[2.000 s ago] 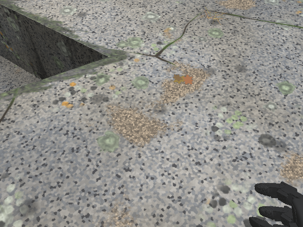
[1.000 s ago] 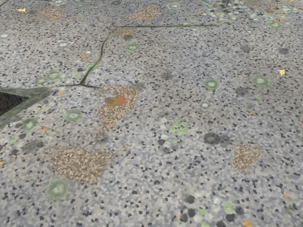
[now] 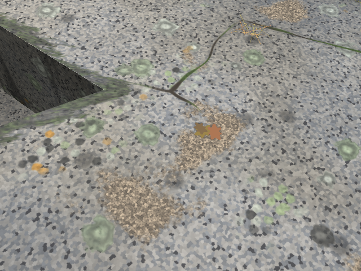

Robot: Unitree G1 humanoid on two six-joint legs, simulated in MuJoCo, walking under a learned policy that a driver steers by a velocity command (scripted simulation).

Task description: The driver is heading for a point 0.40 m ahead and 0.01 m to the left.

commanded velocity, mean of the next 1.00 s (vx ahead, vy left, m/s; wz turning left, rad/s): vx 0.23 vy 0.00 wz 0.27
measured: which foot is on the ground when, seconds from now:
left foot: down 0.00-0.32, up 0.34-0.70, down 0.72-1.00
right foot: up 0.00-0.30, down 0.32-0.72, up 0.74-1.00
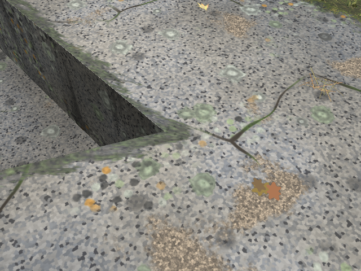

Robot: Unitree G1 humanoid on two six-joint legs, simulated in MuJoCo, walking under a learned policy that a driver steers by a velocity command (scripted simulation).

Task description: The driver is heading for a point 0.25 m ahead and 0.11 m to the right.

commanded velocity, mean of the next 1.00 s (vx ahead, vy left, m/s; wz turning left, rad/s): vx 0.14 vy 0.00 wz -0.12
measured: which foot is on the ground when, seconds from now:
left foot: down 0.00-0.18, up 0.20-0.58, down 0.60-1.00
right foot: up 0.00-0.16, down 0.18-1.00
